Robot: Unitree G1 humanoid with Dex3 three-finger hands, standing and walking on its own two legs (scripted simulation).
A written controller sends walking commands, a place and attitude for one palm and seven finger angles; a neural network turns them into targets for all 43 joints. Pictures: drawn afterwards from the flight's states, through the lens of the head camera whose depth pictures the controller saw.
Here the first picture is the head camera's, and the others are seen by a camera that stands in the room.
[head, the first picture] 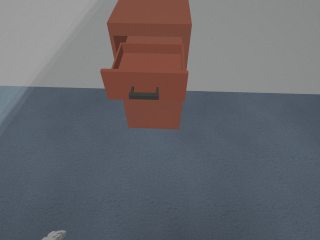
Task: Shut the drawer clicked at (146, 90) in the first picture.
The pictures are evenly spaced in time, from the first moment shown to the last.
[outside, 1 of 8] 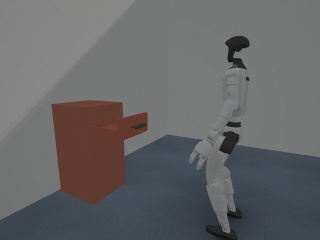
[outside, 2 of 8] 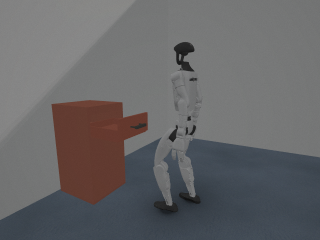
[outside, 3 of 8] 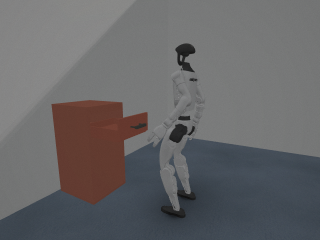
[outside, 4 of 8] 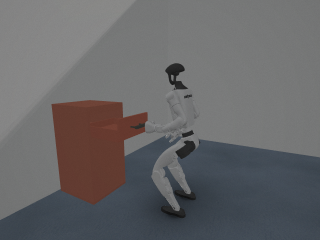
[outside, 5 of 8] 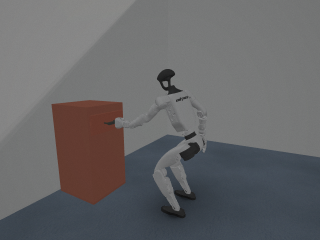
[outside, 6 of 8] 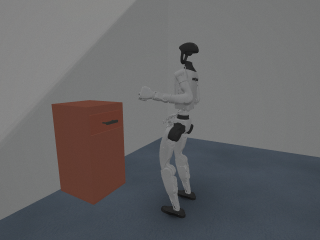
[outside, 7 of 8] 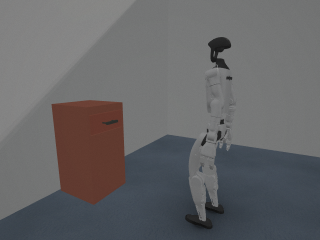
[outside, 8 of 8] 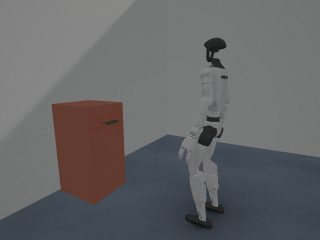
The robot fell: no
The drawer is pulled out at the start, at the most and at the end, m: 0.30 0.30 0.00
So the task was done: yes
